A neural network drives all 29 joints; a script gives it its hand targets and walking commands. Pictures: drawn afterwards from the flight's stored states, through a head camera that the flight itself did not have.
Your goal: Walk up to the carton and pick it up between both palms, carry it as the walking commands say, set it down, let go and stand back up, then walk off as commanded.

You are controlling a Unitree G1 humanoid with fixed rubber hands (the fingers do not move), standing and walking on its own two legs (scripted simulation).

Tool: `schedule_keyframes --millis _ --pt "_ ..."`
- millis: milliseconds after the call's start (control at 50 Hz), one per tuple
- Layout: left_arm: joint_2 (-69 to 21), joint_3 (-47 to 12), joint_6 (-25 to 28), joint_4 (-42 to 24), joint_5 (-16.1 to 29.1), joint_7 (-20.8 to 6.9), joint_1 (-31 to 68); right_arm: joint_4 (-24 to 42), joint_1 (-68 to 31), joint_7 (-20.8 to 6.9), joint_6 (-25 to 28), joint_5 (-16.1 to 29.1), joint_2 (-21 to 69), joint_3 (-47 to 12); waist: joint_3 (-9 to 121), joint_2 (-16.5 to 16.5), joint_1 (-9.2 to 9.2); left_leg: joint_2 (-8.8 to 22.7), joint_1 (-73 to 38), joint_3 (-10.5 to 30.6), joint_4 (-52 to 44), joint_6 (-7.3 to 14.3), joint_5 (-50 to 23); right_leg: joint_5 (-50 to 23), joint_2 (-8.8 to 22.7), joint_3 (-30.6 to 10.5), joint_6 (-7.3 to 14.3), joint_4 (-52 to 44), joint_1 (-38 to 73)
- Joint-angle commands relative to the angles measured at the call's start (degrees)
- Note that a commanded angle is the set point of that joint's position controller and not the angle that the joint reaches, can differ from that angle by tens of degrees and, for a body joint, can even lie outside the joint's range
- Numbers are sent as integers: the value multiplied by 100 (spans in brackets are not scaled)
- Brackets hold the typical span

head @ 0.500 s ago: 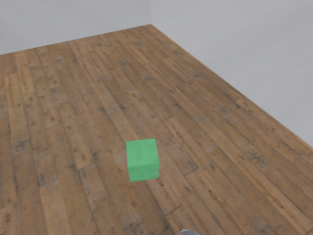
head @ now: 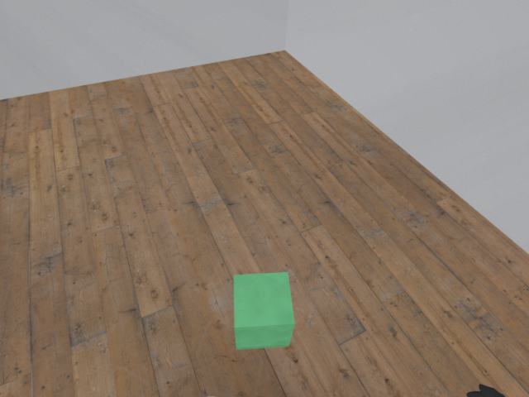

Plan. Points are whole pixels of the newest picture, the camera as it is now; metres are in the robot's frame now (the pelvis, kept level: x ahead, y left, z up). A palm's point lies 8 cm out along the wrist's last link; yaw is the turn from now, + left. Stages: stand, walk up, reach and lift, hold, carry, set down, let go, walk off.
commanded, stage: walk up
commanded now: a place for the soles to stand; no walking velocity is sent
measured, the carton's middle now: (261, 311) +0.53 +0.02 -0.64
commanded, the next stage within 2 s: none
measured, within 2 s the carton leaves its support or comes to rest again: neither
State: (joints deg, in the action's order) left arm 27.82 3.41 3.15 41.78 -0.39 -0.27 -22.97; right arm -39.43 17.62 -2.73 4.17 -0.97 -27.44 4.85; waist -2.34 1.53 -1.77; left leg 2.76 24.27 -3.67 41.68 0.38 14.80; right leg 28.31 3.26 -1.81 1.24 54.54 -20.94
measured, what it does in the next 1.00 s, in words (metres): steps on the spot: right foot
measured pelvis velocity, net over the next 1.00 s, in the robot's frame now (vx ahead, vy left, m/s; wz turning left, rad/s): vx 0.05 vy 0.00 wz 0.02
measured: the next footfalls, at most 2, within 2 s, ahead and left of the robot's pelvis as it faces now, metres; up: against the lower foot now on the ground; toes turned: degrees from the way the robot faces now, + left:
right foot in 0.20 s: +0.13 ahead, -0.12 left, +0.00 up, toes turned -3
right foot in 1.32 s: +0.22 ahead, -0.18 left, +0.00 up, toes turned +3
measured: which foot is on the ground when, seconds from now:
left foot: down 0.00-1.00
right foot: up 0.00-0.18, down 0.20-1.00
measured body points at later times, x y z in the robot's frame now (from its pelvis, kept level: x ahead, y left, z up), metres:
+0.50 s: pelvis +0.06 +0.00 +0.01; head +0.07 +0.01 +0.46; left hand +0.20 +0.32 -0.08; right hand +0.16 -0.32 -0.09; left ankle +0.08 +0.12 -0.71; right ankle +0.09 -0.12 -0.71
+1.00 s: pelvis +0.05 +0.00 +0.03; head +0.06 +0.00 +0.48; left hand +0.16 +0.32 -0.08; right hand +0.18 -0.31 -0.08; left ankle +0.08 +0.12 -0.71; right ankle +0.09 -0.12 -0.71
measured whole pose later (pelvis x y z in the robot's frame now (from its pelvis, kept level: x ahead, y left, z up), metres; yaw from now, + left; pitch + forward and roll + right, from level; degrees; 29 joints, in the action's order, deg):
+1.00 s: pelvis +0.05 +0.00 +0.03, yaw +1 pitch -2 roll +0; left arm 22.3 0.6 0.6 60.4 0.1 -1.3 -4.6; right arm -61.1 4.5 -0.2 2.4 0.1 -22.5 -0.9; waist -2.0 0.2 -0.6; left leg 1.6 10.4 -1.5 22.2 -0.6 9.9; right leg 8.8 1.2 4.0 0.2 21.1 -10.3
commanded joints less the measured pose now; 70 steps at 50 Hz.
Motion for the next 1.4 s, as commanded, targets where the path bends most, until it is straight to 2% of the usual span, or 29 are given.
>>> schedule_keyframes --millis 0,60,120,140,160,180,200,240,280,300,380,440,560,940,960,1000,1060,1100,1120,1160,1200,1220,1240,1260,1280,1300,1320,1340,1380 --pt "897 253 84 -168 13 65 -296 240 306 167 4 8 -1286 350 -120 -1022 210 1385 -713 1757 -1869 1324 -430 4 93 144 1 174 -1007" --pt "684 213 38 -72 38 44 -399 303 113 186 -23 43 -1189 255 185 -1326 120 1297 -479 1212 -1409 1273 -1886 -410 -73 434 -15 -528 -183" --pt "676 270 14 81 -45 63 -330 299 -182 205 -79 136 -997 71 367 -814 -116 1055 212 904 -717 873 -1106 -1423 -299 479 158 -1768 954" --pt "814 305 5 46 -97 71 -138 259 -28 227 -97 132 -821 10 379 -333 -86 873 414 753 -427 628 -472 -1496 -70 69 265 -2169 1129" --pt "1121 351 11 -82 -159 80 250 242 112 250 -120 175 -622 -45 297 624 97 405 548 408 131 324 341 -1250 758 -1184 528 -2756 815" --pt "1267 324 24 -224 -125 73 705 207 82 306 -166 221 -571 -77 87 897 232 -27 218 147 416 164 1412 -779 1488 -2031 994 -3323 56" --pt "1301 304 -3 -226 -65 47 1029 11 99 327 -186 174 -855 53 88 621 307 1 -501 254 542 173 1514 -660 1592 -1844 1272 -3278 -543" --pt "876 136 -43 -93 0 11 1167 -241 187 321 -82 129 -793 17 33 368 433 43 -962 384 -609 294 543 -1203 847 -847 741 -2578 -706" --pt "684 72 -58 -3 60 1 1018 -297 -82 332 -2 108 -1036 13 333 7 178 678 -738 1197 -991 504 -694 -2216 186 -111 259 -1750 -21" --pt "697 92 -80 109 83 7 897 -318 -247 349 13 101 -1064 -37 457 -40 40 852 -514 1385 -1026 653 -698 -2066 137 -28 219 -1716 376" --pt "762 103 -107 277 70 -21 1291 -625 -428 363 19 127 -862 -177 372 54 140 413 -444 817 -1039 329 -461 -2073 441 -385 407 -2185 556" --pt "668 53 -126 432 83 -13 1408 -787 -606 354 16 122 -834 -218 371 -248 105 542 -569 917 -1182 370 -833 -2264 364 -210 334 -2217 640" --pt "603 13 -161 744 74 -25 1776 -1115 -954 344 -16 130 -784 -275 472 -355 117 570 -833 897 -1523 280 -880 -2103 366 -143 216 -2632 872" --pt "471 -83 -165 1590 50 -66 2241 -1994 -1526 293 -106 105 -606 -362 408 -5 175 486 -1375 835 -2462 82 -536 -1563 471 -197 22 -3952 1218" --pt "907 264 -154 1209 -126 -213 1846 -1815 -831 227 -75 22 -1100 -69 972 18 195 250 -1570 775 -2172 360 1558 517 251 35 188 -3568 1254" --pt "875 315 -221 1156 -180 -280 1897 -1855 -609 210 -94 -41 -1183 51 375 -147 295 445 -1391 1238 -2338 515 2677 1456 279 -129 227 -3293 274" --pt "499 328 -219 905 -145 -312 2178 -1788 -183 264 -28 -59 -1337 247 -524 -880 462 1344 -2010 2555 -3143 1019 2496 -450 -95 333 51 -1827 -1184" --pt "527 351 -153 714 -165 -326 2216 -1599 -26 310 72 -38 -1362 318 -411 -761 554 1799 -2764 3009 -3058 1549 1139 -548 294 -219 10 -1116 -1843" --pt "550 357 -124 636 -160 -341 2264 -1545 51 309 103 -42 -1323 304 -243 -723 576 1723 -2785 2848 -3008 1514 829 -544 313 -287 -35 -1057 -1791" --pt "631 421 -149 581 -157 -419 2080 -1289 -195 298 110 -42 -1314 284 -129 -680 442 1450 -2037 2419 -3052 1293 1290 -557 192 -137 -95 -1059 -1180" --pt "662 466 -139 689 -102 -470 1526 -1013 -980 220 49 -31 -1345 239 -233 -1165 -13 1207 -628 1803 -2899 1037 1576 -616 141 62 -72 -1588 117" --pt "617 484 -118 850 -67 -438 1112 -945 -1180 175 -10 -25 -1235 178 -63 -1133 -253 910 -56 1319 -2564 842 1580 -1228 -36 320 -46 -2049 1111" --pt "702 539 -91 1035 -76 -358 713 -939 -1034 152 -73 -64 -955 73 121 -612 -395 513 455 907 -1773 674 1555 -1406 -375 609 -84 -2119 2002" --pt "937 621 -70 1150 -116 -259 154 -872 -777 167 -114 -79 -638 -27 312 307 -611 114 1213 512 -592 533 1849 -1041 -214 262 23 -2379 2793" --pt "1402 698 -23 1068 -174 -159 -71 -722 -612 220 -139 -41 -240 -160 223 1750 -688 -672 1726 303 1154 268 2082 1100 1257 -2101 458 -3974 2269" --pt "1696 682 -10 729 -129 -99 665 -793 -415 291 -202 -44 -621 -41 20 1022 -290 -485 1475 997 1946 127 1844 1962 2072 -3337 1039 -4598 1225" --pt "1622 613 -9 524 -41 -52 1175 -933 -149 265 -229 -19 -1017 75 -230 386 12 -194 1234 1124 2004 151 1510 1743 2005 -2971 1166 -4492 933" --pt "1499 586 -4 446 -25 -15 1325 -1060 116 227 -253 54 -1104 116 -291 81 87 -51 1222 1129 1908 138 1145 1264 1759 -2515 1095 -4270 962" --pt "1338 506 12 422 -44 2 1307 -1162 419 192 -277 37 -974 118 -209 443 137 77 701 875 1476 -22 832 424 1388 -1527 909 -3988 584"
